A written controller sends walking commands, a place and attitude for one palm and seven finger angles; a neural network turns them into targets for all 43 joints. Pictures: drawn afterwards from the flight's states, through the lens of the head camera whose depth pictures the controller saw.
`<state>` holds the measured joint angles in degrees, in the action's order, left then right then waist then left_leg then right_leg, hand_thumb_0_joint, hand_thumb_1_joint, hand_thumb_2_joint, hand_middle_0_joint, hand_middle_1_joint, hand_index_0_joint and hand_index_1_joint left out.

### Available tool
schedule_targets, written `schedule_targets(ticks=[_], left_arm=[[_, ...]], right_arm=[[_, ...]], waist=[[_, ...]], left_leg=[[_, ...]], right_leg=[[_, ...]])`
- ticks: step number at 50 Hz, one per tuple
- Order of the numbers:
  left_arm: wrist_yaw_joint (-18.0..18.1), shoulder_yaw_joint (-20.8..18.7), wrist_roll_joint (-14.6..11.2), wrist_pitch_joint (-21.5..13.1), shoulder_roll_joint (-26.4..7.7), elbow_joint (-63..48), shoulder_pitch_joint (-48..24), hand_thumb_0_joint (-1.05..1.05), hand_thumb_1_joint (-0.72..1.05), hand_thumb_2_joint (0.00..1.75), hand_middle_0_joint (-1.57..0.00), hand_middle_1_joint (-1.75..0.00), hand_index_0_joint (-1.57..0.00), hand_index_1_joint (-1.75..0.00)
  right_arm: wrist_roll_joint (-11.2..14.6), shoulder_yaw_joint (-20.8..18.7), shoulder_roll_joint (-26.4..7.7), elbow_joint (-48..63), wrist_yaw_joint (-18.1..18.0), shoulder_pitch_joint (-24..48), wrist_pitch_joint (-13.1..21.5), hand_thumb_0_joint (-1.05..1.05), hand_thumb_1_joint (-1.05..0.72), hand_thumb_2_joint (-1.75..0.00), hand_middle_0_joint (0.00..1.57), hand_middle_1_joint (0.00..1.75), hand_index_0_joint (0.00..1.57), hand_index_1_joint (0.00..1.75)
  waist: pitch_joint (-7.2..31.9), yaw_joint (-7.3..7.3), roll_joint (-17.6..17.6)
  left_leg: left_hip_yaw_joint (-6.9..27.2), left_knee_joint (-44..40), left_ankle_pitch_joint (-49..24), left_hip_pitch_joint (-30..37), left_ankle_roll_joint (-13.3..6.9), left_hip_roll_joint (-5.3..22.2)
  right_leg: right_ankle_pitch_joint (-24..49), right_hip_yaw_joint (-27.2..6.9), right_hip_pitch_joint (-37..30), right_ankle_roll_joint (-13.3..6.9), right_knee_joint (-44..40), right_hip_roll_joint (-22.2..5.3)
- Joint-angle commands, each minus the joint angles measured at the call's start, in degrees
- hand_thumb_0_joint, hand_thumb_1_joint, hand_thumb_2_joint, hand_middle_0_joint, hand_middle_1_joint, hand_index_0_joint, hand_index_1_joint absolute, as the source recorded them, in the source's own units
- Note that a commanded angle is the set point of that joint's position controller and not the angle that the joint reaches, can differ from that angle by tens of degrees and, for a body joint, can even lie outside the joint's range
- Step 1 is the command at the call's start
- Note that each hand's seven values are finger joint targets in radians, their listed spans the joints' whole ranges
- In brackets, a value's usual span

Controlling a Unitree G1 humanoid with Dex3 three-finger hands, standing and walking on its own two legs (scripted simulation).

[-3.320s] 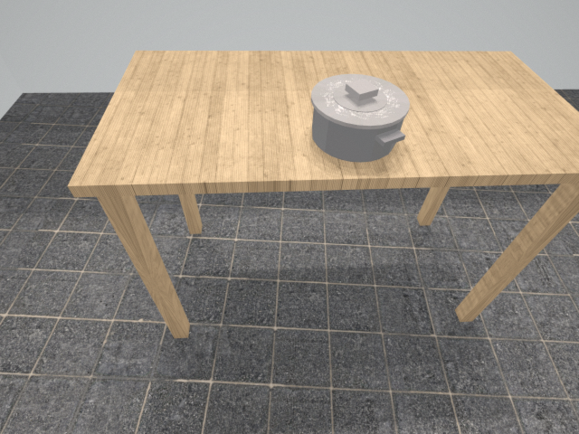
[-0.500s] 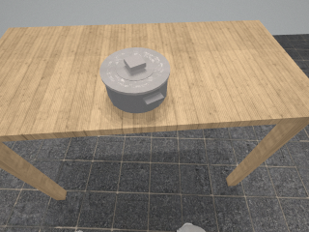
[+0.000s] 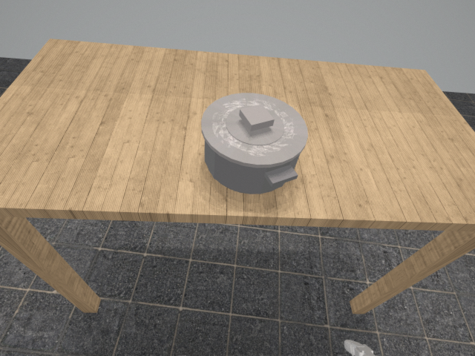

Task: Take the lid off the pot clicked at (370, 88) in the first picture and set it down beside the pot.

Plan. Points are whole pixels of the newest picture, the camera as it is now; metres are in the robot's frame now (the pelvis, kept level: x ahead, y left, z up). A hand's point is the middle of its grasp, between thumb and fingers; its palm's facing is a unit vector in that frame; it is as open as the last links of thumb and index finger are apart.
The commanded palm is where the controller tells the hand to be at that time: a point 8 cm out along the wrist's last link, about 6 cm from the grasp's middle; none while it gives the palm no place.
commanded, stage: come to a stop and stand still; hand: left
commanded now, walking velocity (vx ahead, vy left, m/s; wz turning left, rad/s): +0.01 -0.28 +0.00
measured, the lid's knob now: (256, 117) +0.49 +0.03 +0.14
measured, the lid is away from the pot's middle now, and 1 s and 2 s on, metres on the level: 0.00 0.00 0.00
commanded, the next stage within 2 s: look again from close up in 1.28 s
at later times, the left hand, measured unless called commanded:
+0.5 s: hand out of the picture +0.00 +0.21 -0.16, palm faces -0.04 -0.99 -0.14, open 7.4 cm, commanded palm none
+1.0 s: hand out of the picture -0.03 +0.14 -0.17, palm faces +0.05 -0.99 -0.11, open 7.4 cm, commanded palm none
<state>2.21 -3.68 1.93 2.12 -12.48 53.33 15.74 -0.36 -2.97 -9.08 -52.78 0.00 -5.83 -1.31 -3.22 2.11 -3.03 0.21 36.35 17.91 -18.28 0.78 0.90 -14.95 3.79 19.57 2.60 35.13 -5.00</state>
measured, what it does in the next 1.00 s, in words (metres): steps on the spot: right foot, then left foot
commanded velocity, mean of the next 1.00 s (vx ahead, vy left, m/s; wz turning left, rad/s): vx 0.05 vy -0.06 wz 0.00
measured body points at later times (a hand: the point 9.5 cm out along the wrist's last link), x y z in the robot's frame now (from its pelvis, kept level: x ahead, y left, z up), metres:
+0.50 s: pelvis -0.04 +0.02 +0.03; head -0.03 +0.08 +0.48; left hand +0.00 +0.26 -0.15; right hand -0.09 -0.22 -0.10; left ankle +0.02 +0.11 -0.72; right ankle -0.10 -0.14 -0.67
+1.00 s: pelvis +0.00 +0.00 +0.01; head +0.01 +0.02 +0.46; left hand -0.03 +0.19 -0.16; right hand +0.01 -0.24 -0.14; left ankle -0.02 +0.10 -0.72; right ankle -0.10 -0.11 -0.72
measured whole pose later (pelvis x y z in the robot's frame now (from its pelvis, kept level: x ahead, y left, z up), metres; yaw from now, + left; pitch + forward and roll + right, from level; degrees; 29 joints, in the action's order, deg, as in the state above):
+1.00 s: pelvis +0.00 +0.00 +0.01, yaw -2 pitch +1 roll +0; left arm 2.4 -1.0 0.8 -0.5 -6.1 63.1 20.4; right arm -0.7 -1.4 -7.7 -63.5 -2.3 -14.4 1.0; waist 0.6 1.1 -3.4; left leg -2.8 30.9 17.8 -14.6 -1.1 -0.1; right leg -21.6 2.2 5.5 -0.5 26.7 -0.3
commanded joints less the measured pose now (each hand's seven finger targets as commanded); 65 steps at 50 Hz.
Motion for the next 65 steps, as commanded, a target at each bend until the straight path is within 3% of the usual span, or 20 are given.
schedule_targets(ticks=[1, 5, 8, 15, 19, 24, 27, 28, 29, 30, 31, 33, 34, 36, 40, 42, 45, 49, 56, 65], left_arm=[[0.5, -0.52, -0.89, -0.04, -4.38, -4.27, 1.62, 0.0, 0.9, 0.9, -0.2, -0.3, -0.2, -0.3], [-1.34, -1.7, -0.4, 0.26, -5.25, -1.44, 2.02, 0.0, 0.9, 0.9, -0.2, -0.3, -0.2, -0.3], [-1.93, -1.75, -0.36, 0.94, -5.0, -0.05, 3.77, 0.0, 0.9, 0.9, -0.2, -0.3, -0.2, -0.3], [-2.16, -1.59, -0.25, 2.04, -4.82, -0.26, 3.43, 0.0, 0.9, 0.9, -0.2, -0.3, -0.2, -0.3], [-2.56, -1.08, -0.38, 2.0, -4.29, -0.43, 2.29, 0.0, 0.9, 0.9, -0.2, -0.3, -0.2, -0.3], [-2.77, -0.06, -1.0, 1.31, -2.52, 0.27, 3.72, 0.0, 0.9, 0.9, -0.2, -0.3, -0.2, -0.3], [-2.42, 0.07, -1.49, 0.44, -1.21, 3.94, 11.72, 0.0, 0.9, 0.9, -0.2, -0.3, -0.2, -0.3], [-1.98, 0.09, -1.23, 0.08, -1.7, 5.14, 14.18, 0.0, 0.9, 0.9, -0.2, -0.3, -0.2, -0.3], [-1.29, -0.04, -0.7, -0.37, -3.96, 5.36, 14.22, 0.0, 0.9, 0.9, -0.2, -0.3, -0.2, -0.3], [-0.64, -0.66, -0.34, -0.66, -7.61, 4.41, 12.48, 0.0, 0.9, 0.9, -0.2, -0.3, -0.2, -0.3], [-0.27, -0.27, -0.65, -0.8, -8.0, 2.35, 6.58, 0.0, 0.9, 0.9, -0.2, -0.3, -0.2, -0.3], [-0.62, -0.14, -1.08, -2.25, -6.48, 1.34, -0.14, 0.0, 0.9, 0.9, -0.2, -0.3, -0.2, -0.3], [-0.34, 0.01, -1.34, -3.08, -4.82, 1.55, -0.03, 0.0, 0.9, 0.9, -0.2, -0.3, -0.2, -0.3], [-0.36, 1.06, -1.33, -3.88, -2.23, 2.82, 1.95, 0.0, 0.9, 0.9, -0.2, -0.3, -0.2, -0.3], [-0.08, 1.23, -0.77, -4.13, -1.59, 5.07, 6.52, 0.0, 0.9, 0.9, -0.2, -0.3, -0.2, -0.3], [0.05, 1.43, -0.91, -4.08, -1.68, 6.1, 6.95, 0.0, 0.9, 0.9, -0.2, -0.3, -0.2, -0.3], [0.14, 1.73, -1.45, -3.96, 0.5, 6.8, 8.5, 0.0, 0.9, 0.9, -0.2, -0.3, -0.2, -0.3], [0.77, 1.91, -1.52, -3.13, 0.77, 8.31, 9.83, 0.0, 0.9, 0.9, -0.2, -0.3, -0.2, -0.3], [0.8, 1.74, -1.3, -3.37, 0.19, 9.19, 10.0, 0.0, 0.9, 0.9, -0.2, -0.3, -0.2, -0.3], [0.73, 1.74, -1.23, -2.95, -0.79, 7.76, 7.82, 0.0, 0.9, 0.9, -0.2, -0.3, -0.2, -0.3]], right_arm=[[-1.2, -2.45, -14.06, 2.5, -1.12, -7.23, 0.81, 0.0, -0.9, -0.9, 0.2, 0.3, 0.2, 0.3], [-1.46, -0.75, -10.21, 0.55, -2.96, -6.23, 1.87, 0.0, -0.9, -0.9, 0.2, 0.3, 0.2, 0.3], [-0.96, -0.56, -9.25, -0.7, -3.27, -8.63, 2.06, 0.0, -0.9, -0.9, 0.2, 0.3, 0.2, 0.3], [-0.96, -0.77, -10.13, -2.65, -3.61, -15.15, 2.25, 0.0, -0.9, -0.9, 0.2, 0.3, 0.2, 0.3], [-1.14, -1.46, -10.59, -3.06, -3.27, -16.12, 2.15, 0.0, -0.9, -0.9, 0.2, 0.3, 0.2, 0.3], [-1.58, -2.21, -11.6, -4.4, -2.47, -16.41, 1.74, 0.0, -0.9, -0.9, 0.2, 0.3, 0.2, 0.3], [-1.45, -2.47, -11.35, -5.75, -2.1, -15.15, 1.21, 0.0, -0.9, -0.9, 0.2, 0.3, 0.2, 0.3], [-1.07, -2.18, -9.65, -6.45, -1.92, -15.3, 1.04, 0.0, -0.9, -0.9, 0.2, 0.3, 0.2, 0.3], [-0.29, -1.53, -5.63, -6.7, -1.77, -15.28, 0.87, 0.0, -0.9, -0.9, 0.2, 0.3, 0.2, 0.3], [-0.03, -0.36, -1.84, -5.45, -1.61, -14.99, 0.72, 0.0, -0.9, -0.9, 0.2, 0.3, 0.2, 0.3], [-0.81, -0.66, -4.34, -5.02, -1.3, -13.63, 0.33, 0.0, -0.9, -0.9, 0.2, 0.3, 0.2, 0.3], [-1.14, -0.62, -3.51, -7.17, -0.32, -17.86, 0.24, 0.0, -0.9, -0.9, 0.2, 0.3, 0.2, 0.3], [-0.78, -0.77, -3.23, -7.41, -0.27, -18.08, 0.2, 0.0, -0.9, -0.9, 0.2, 0.3, 0.2, 0.3], [-0.47, -0.54, -2.97, -7.57, -0.25, -16.98, 0.8, 0.0, -0.9, -0.9, 0.2, 0.3, 0.2, 0.3], [-0.21, 0.0, -1.26, -6.34, -1.01, -12.64, 1.48, 0.0, -0.9, -0.9, 0.2, 0.3, 0.2, 0.3], [-0.16, 0.58, -0.22, -6.79, -1.37, -12.67, 1.95, 0.0, -0.9, -0.9, 0.2, 0.3, 0.2, 0.3], [0.06, 0.35, -3.24, -8.3, -1.92, -14.57, 3.41, 0.0, -0.9, -0.9, 0.2, 0.3, 0.2, 0.3], [0.16, 0.7, -4.36, -10.1, -2.74, -13.64, 3.33, 0.0, -0.9, -0.9, 0.2, 0.3, 0.2, 0.3], [0.06, 0.59, -4.97, -9.42, -2.88, -10.0, 3.06, 0.0, -0.9, -0.9, 0.2, 0.3, 0.2, 0.3], [-0.11, 0.62, -5.42, -9.12, -2.39, -7.6, 2.39, 0.0, -0.9, -0.9, 0.2, 0.3, 0.2, 0.3]], waist=[[5.99, -4.09, 13.54], [2.79, -2.16, 9.4], [5.0, -2.35, 11.57], [3.48, -3.67, 11.11], [1.68, -4.17, 13.61], [2.61, -4.07, 15.96], [5.17, -0.81, 13.3], [3.88, -0.07, 9.23], [0.32, 0.27, 0.02], [-3.12, -0.49, -14.31], [-7.23, -1.94, -9.85], [-2.34, -4.94, -5.34], [-2.29, -4.74, -7.62], [-4.88, -4.26, -3.26], [-3.32, -1.83, -5.2], [-1.24, -2.14, -5.12], [2.96, -2.29, -0.18], [3.94, -1.94, 8.93], [6.38, -1.93, 4.54], [2.5, -1.66, 0.45]], left_leg=[[22.69, -20.38, -21.5, 1.39, -12.42, 22.83], [14.92, -20.74, -21.77, 5.29, -9.13, 16.5], [10.85, -22.91, -13.56, 8.36, -6.13, 13.5], [15.5, -28.09, 2.63, 9.55, -4.71, 14.73], [15.1, -30.29, 9.52, 7.28, -4.82, 13.7], [12.91, -32.56, 15.13, 2.64, -5.19, 12.32], [8.52, -29.99, 16.77, -2.18, -3.04, 9.31], [5.26, -26.22, 16.64, -5.05, -1.53, 6.43], [1.08, -16.43, 14.72, -11.96, -0.18, 2.06], [-3.28, -2.32, 10.14, -16.54, 0.96, -2.03], [-1.22, 5.44, 8.12, -14.3, 0.53, 0.19], [-1.46, 14.48, 1.91, -9.84, 0.39, -0.43], [-0.3, 14.78, 0.14, -11.02, 0.02, 0.26], [-1.13, 14.0, -1.31, -11.03, 0.56, 0.92], [-2.4, 4.79, 2.77, -7.34, 0.9, 0.66], [-2.7, -4.94, -1.48, 0.12, 0.82, -0.06], [2.11, -10.11, -27.01, 12.32, -2.09, 4.53], [4.65, -8.19, -42.45, 14.68, -5.13, 7.68], [2.04, -6.71, -38.71, 14.64, -3.49, 5.68], [2.17, -9.21, -28.72, 11.6, -3.17, 5.01]], right_leg=[[-20.61, -6.3, 4.9, -1.37, 20.86, 3.81], [-8.37, -9.88, 11.92, -0.68, 30.85, 4.43], [-2.09, -10.02, 12.0, 0.57, 31.36, 5.39], [-1.38, -10.65, 12.68, 0.67, 26.18, 4.6], [-3.84, -7.26, 9.79, 0.03, 18.41, 3.85], [-11.02, -0.97, -1.87, -2.22, 3.64, 5.34], [-5.99, 1.87, -16.11, -3.48, -11.26, 7.33], [-3.32, 1.38, -20.15, -3.46, -16.96, 6.42], [-10.21, -6.63, -20.49, -4.93, -22.82, -0.43], [-26.77, -22.72, -14.02, -8.92, -32.54, -11.68], [-30.81, -24.61, -1.6, -10.74, -35.68, -16.36], [-19.2, -17.48, -1.14, -10.1, -31.4, -10.79], [-14.53, -15.94, -2.57, -9.14, -30.19, -9.11], [-1.95, -11.24, -5.22, -9.98, -26.39, -7.8], [17.99, -11.25, -9.53, -12.05, -19.7, -9.46], [25.31, -9.82, -9.18, -10.66, -15.61, -7.96], [22.31, -6.04, -5.74, -5.42, -10.18, -1.49], [12.92, -4.09, -7.23, -3.81, -11.05, 0.05], [25.3, -4.9, -11.73, -4.4, -10.81, -1.71], [21.62, -5.25, -11.38, -4.15, -12.33, -1.92]])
